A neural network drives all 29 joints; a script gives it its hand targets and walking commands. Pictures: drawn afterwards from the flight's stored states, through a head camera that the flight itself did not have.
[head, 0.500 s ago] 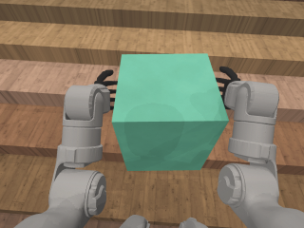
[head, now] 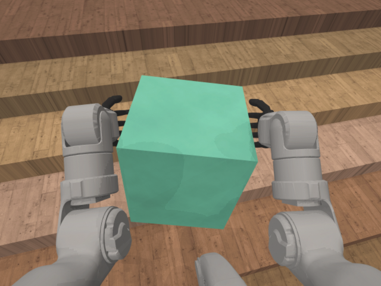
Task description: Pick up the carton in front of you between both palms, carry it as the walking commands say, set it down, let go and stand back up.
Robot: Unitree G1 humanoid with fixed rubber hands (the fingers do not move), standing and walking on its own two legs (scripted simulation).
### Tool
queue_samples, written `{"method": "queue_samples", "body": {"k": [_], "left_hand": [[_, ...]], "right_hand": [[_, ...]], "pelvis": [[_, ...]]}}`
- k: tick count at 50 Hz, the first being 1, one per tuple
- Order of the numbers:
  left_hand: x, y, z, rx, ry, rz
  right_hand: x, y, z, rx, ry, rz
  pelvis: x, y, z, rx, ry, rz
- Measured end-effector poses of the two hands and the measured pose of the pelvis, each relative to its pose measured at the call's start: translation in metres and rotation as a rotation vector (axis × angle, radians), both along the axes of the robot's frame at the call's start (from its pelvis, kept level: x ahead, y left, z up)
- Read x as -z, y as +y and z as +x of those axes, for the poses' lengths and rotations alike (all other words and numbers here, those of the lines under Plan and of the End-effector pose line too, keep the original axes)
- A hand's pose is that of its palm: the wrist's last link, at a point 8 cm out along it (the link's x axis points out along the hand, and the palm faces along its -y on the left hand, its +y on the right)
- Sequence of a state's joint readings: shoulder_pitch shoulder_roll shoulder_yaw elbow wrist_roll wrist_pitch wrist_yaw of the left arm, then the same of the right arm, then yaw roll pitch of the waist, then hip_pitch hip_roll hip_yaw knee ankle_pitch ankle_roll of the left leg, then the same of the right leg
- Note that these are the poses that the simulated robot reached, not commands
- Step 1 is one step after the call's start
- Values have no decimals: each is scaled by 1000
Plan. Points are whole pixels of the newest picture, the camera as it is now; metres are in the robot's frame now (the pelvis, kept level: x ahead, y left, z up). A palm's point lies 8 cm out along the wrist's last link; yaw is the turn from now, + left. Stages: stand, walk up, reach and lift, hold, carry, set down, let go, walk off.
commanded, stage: carry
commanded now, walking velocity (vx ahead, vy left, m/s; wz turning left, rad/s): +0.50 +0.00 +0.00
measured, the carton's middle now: (184, 156) +0.37 -0.04 +0.06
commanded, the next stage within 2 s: none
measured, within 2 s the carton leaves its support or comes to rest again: neither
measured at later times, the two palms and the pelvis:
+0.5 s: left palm out of the picture +0.69 +0.13 +0.29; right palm out of the picture +0.73 -0.17 +0.29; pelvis +0.33 -0.06 +0.14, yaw +1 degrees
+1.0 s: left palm out of the picture +1.05 +0.11 +0.44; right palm out of the picture +1.01 -0.18 +0.44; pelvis +0.64 +0.00 +0.27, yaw +0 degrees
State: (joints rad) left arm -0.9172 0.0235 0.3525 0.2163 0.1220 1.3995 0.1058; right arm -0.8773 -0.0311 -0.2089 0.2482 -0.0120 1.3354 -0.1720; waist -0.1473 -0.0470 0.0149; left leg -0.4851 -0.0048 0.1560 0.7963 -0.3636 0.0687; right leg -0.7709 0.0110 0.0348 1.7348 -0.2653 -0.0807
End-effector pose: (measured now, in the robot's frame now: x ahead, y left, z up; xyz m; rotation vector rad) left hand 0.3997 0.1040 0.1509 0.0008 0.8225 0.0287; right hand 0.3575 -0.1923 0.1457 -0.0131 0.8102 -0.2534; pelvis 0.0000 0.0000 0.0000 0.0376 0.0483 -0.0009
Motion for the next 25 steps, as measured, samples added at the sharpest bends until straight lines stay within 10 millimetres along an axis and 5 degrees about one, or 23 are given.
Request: {"method": "queue_samples", "body": {"k": [10, 17, 21, 25], "left_hand": [[-82, 4, 134, -42, -159, -30], [-95, 11, 220, -129, -79, 58], [-103, 19, 246, -170, -19, 82], [-137, 23, 288, -192, -53, 68]], "right_hand": [[-93, 2, 152, -32, -157, -18], [-108, 12, 285, -156, -73, 47], [-115, 22, 330, -187, -13, 91], [-148, 26, 374, -193, -48, 96]], "pelvis": [[-39, -22, 135, -7, 18, -49], [-69, -57, 244, 2, 24, -100], [-106, -61, 283, -4, 7, -100], [-136, -62, 326, -17, 2, -69]]}}
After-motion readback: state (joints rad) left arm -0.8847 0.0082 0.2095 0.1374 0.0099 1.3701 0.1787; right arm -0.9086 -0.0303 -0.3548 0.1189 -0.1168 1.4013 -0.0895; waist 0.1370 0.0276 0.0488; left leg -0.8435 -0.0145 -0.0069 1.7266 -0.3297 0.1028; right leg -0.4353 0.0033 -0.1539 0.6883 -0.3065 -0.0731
